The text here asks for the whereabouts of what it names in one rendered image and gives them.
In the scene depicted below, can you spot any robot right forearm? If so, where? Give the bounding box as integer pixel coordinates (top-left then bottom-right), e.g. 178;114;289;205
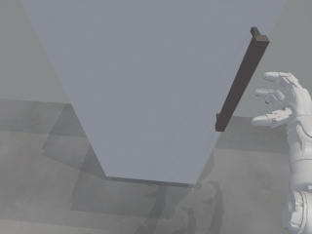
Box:
285;115;312;193

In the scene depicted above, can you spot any handle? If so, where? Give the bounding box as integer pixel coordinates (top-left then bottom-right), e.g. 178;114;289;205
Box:
214;26;270;132

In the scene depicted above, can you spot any fridge door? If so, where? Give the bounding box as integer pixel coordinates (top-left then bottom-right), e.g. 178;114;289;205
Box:
20;0;287;184

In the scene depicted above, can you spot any robot right hand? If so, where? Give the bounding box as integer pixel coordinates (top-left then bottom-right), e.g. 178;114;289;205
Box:
251;71;312;128

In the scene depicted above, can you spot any right robot upper arm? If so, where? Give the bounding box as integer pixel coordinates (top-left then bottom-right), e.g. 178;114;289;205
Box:
282;190;312;234

